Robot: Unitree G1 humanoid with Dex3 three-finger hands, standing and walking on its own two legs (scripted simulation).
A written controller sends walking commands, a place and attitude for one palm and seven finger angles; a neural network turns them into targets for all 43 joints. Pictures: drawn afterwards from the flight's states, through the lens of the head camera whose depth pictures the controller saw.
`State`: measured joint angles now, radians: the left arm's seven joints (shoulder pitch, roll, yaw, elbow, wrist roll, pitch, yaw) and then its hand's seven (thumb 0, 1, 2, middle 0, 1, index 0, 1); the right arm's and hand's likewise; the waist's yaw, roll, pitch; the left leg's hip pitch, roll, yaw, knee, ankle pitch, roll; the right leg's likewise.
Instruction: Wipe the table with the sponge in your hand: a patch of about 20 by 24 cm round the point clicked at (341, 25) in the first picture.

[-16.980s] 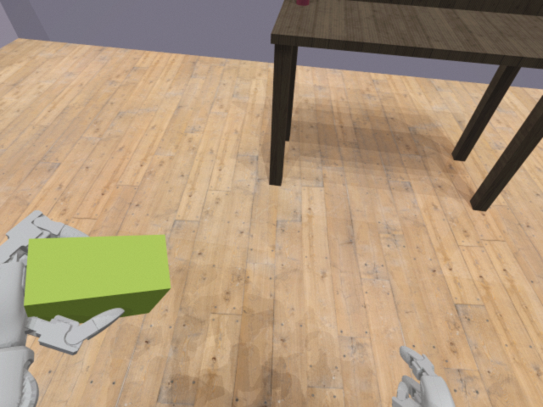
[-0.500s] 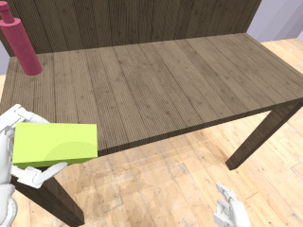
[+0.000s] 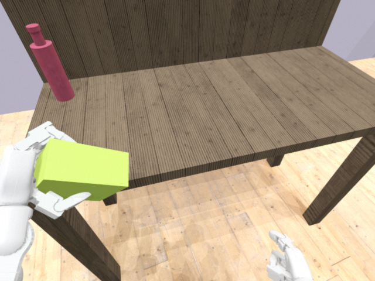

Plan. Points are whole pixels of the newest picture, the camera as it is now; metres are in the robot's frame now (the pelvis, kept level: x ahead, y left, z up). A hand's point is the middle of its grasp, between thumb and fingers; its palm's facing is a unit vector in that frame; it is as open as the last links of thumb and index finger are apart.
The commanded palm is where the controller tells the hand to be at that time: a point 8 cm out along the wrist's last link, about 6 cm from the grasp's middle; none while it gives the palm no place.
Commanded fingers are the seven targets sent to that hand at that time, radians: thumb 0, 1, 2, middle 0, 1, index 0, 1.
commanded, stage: turn the palm down, sponge in hand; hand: left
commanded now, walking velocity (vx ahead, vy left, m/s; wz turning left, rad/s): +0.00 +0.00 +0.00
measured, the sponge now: (91, 175) +0.25 +0.21 +0.14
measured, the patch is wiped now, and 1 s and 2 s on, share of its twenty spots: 0.00 0.00 0.00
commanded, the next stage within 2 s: move the sponge above the wiping area in 1.82 s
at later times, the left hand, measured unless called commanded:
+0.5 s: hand (52, 159) +0.25 +0.27 +0.19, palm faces +0.35 -0.45 -0.82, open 10.3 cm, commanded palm +0.20 +0.28 +0.24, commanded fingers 0.00 0.10 1.30 -1.20 -1.60 -1.20 -1.60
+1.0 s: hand (35, 146) +0.26 +0.29 +0.20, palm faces +0.24 -0.25 -0.94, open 10.3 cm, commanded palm +0.21 +0.30 +0.27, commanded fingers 0.00 0.10 1.30 -1.20 -1.60 -1.20 -1.60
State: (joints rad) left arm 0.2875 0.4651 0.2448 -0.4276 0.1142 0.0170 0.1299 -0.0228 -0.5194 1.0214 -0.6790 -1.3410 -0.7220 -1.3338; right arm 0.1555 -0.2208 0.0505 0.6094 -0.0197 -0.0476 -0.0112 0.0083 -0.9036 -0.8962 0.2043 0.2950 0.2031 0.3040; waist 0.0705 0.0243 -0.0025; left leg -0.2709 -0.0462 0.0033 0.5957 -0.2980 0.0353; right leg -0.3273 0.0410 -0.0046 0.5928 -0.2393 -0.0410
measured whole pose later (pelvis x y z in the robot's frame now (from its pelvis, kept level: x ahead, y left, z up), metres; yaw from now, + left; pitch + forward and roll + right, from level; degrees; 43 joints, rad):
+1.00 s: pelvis +0.02 +0.02 +0.01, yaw +0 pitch -4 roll +0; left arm 0.11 0.63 0.11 -0.46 0.60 0.44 -0.10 -0.02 -0.52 1.02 -0.68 -1.34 -0.72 -1.33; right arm 0.02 -0.26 0.08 0.61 0.04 0.06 -0.07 0.01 -0.90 -0.90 0.20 0.29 0.20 0.30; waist 0.13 0.10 0.01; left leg -0.11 -0.05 0.01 0.42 -0.25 0.06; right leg -0.16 0.03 0.01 0.41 -0.18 -0.03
